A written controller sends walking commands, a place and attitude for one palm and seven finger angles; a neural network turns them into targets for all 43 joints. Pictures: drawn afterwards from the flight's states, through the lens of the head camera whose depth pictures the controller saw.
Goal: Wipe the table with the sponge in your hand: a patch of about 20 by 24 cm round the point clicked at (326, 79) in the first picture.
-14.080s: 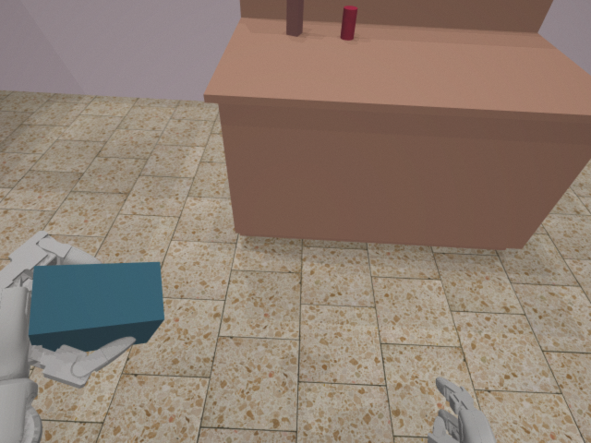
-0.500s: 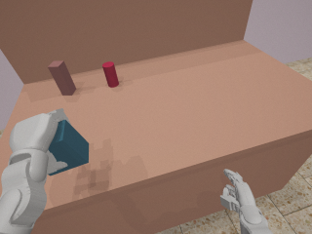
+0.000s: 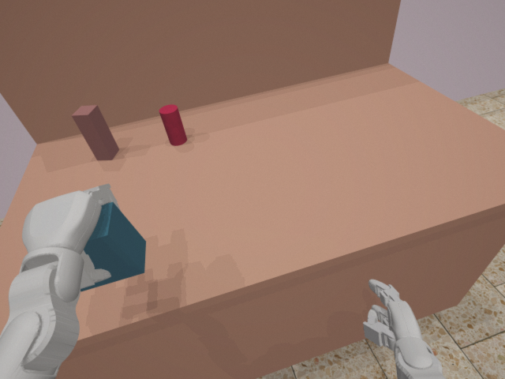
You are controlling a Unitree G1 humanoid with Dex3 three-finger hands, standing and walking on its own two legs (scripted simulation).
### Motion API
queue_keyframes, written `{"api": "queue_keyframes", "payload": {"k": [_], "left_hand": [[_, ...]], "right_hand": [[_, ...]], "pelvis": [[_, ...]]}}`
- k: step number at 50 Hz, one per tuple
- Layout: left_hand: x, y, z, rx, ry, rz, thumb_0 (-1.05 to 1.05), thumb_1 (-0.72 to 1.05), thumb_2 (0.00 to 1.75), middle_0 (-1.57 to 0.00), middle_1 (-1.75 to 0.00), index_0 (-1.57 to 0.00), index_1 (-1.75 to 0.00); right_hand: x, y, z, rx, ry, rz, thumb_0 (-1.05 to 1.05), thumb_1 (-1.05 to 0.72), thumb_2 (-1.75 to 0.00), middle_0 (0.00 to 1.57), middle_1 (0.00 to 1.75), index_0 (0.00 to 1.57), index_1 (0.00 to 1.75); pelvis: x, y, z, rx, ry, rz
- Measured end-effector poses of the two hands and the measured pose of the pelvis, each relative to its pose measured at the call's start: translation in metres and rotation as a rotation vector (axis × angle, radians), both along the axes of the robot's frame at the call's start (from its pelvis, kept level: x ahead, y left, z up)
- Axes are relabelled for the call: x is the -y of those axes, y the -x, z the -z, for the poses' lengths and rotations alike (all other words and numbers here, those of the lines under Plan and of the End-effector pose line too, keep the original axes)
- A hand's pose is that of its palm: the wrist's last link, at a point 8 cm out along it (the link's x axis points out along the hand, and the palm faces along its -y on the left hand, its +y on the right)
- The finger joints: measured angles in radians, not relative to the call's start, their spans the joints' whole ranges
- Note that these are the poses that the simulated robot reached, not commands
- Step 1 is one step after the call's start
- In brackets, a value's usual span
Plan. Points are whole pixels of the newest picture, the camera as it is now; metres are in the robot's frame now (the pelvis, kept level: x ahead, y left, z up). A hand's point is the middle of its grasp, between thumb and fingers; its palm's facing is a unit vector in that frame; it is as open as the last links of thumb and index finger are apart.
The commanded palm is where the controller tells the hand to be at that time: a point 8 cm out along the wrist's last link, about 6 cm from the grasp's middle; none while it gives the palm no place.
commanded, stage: turn the palm down, sponge in hand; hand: left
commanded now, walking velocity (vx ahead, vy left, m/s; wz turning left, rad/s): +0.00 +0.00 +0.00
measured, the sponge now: (102, 254) +0.23 +0.28 +0.11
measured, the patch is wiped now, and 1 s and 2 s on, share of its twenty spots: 0.00 0.00 0.00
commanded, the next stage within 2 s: move the sponge above the wiping area in 0.02 s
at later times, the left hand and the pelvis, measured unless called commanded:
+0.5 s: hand (85, 251) +0.22 +0.29 +0.13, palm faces +0.05 -0.06 -1.00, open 10.4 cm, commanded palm +0.19 +0.29 +0.21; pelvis +0.00 -0.01 +0.00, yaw +0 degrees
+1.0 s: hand (84, 253) +0.23 +0.31 +0.12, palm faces +0.08 -0.08 -0.99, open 10.4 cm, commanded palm +0.19 +0.30 +0.19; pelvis +0.01 +0.01 +0.00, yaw +0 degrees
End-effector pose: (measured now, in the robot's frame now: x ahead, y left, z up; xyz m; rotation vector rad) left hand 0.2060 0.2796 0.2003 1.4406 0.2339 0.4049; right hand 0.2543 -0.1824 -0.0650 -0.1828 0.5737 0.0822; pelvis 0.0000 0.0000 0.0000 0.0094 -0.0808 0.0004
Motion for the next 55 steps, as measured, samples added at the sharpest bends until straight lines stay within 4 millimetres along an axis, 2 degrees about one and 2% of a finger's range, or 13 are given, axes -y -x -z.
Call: {"api": "queue_keyframes", "payload": {"k": [10,27,42,48,55], "left_hand": [[0.009,-0.002,-0.001,-0.001,-0.011,0.009,-0.01,-0.51,1.02,-0.70,-1.33,-0.71,-1.33],[-0.013,0.006,0.017,-0.081,-0.019,-0.019,-0.01,-0.51,1.02,-0.70,-1.33,-0.72,-1.33],[-0.020,-0.001,0.024,-0.061,-0.007,-0.001,-0.01,-0.51,1.02,-0.70,-1.33,-0.71,-1.33],[-0.021,0.003,0.024,-0.049,-0.001,-0.008,-0.01,-0.51,1.02,-0.70,-1.33,-0.71,-1.33],[-0.022,0.004,0.035,-0.077,0.007,-0.023,0.00,-0.51,1.02,-0.70,-1.33,-0.71,-1.33]], "right_hand": [[0.013,0.000,0.001,0.009,-0.009,0.017,0.01,-0.90,-0.90,0.20,0.30,0.20,0.30],[0.026,0.006,0.005,-0.004,0.028,0.044,0.01,-0.90,-0.90,0.20,0.30,0.20,0.30],[0.002,0.005,0.005,-0.015,0.011,0.025,0.01,-0.90,-0.90,0.20,0.30,0.20,0.30],[-0.008,0.001,0.002,-0.008,-0.002,0.008,0.01,-0.90,-0.90,0.21,0.30,0.20,0.30],[-0.014,-0.004,0.000,-0.010,0.006,-0.009,0.01,-0.90,-0.90,0.21,0.30,0.20,0.30]], "pelvis": [[0.008,-0.002,0.001,-0.002,-0.003,0.004],[0.010,-0.004,0.002,-0.004,0.001,0.000],[-0.004,-0.006,0.000,-0.008,0.005,-0.002],[-0.009,-0.008,0.000,-0.010,0.006,0.000],[-0.011,-0.008,-0.001,-0.011,0.007,-0.007]]}}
